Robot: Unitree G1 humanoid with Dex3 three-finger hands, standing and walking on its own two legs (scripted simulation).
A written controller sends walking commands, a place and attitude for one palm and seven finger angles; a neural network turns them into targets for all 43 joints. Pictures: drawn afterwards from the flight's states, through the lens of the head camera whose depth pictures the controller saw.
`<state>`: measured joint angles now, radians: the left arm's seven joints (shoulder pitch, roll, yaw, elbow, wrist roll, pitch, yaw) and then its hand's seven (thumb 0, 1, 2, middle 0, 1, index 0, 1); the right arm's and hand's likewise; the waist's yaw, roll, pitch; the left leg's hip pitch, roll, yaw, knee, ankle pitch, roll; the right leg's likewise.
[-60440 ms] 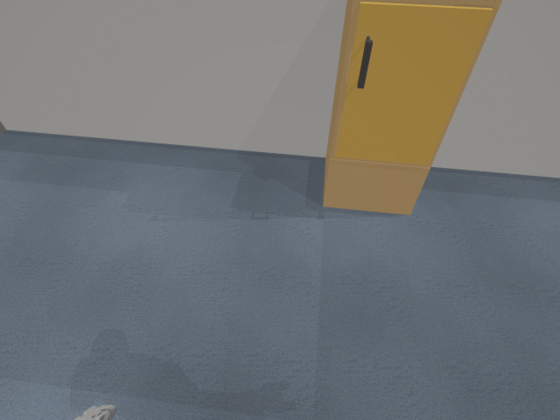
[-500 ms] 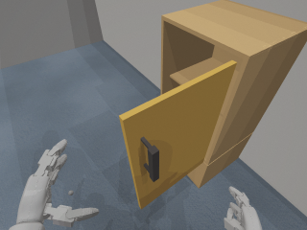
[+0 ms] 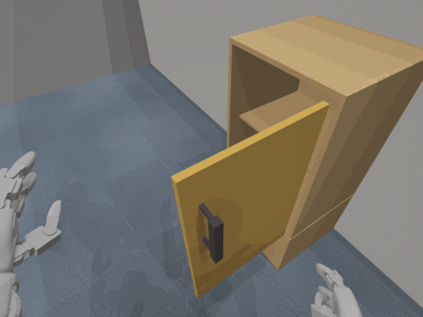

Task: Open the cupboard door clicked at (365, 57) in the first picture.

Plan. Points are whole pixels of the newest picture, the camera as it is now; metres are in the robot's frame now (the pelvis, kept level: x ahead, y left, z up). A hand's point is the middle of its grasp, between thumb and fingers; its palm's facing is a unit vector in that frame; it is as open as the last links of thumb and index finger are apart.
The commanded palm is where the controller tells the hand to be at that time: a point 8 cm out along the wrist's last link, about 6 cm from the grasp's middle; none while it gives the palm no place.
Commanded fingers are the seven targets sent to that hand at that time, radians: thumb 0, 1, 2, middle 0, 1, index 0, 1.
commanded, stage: draw the hand back to the body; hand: left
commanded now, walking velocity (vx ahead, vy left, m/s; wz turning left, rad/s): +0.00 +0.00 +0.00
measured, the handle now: (210, 233) +0.29 +0.05 -0.01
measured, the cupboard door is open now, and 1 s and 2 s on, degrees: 92 92 92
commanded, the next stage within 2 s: step back with the hand held close in 0.36 s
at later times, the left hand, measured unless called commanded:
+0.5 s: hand (58, 238) +0.17 +0.24 +0.16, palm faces +0.46 -0.79 -0.41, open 7.4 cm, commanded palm +0.12 +0.28 +0.17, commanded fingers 0.00 0.90 0.90 -0.20 -0.30 -0.20 -0.30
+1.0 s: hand (33, 263) +0.13 +0.26 +0.15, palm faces +0.37 -0.77 -0.53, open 7.4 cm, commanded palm +0.07 +0.30 +0.17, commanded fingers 0.00 0.90 0.90 -0.20 -0.30 -0.20 -0.30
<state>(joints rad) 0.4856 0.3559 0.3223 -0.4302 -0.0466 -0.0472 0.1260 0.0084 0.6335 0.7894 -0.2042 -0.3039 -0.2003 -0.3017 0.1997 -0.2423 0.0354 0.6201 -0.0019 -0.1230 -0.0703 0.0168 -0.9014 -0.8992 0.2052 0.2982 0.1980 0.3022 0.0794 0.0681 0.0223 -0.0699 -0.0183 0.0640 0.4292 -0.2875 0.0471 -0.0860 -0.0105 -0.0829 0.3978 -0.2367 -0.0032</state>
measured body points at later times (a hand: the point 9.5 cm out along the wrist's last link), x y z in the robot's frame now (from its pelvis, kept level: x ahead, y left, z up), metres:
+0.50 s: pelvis -0.02 -0.02 +0.00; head -0.04 -0.05 +0.45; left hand +0.14 +0.28 +0.18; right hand +0.17 -0.24 -0.09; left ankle -0.03 +0.08 -0.74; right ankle -0.01 -0.12 -0.74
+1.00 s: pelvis -0.07 +0.00 -0.01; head -0.05 -0.01 +0.44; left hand +0.11 +0.30 +0.18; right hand +0.10 -0.25 -0.09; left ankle -0.03 +0.08 -0.74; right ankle -0.01 -0.12 -0.74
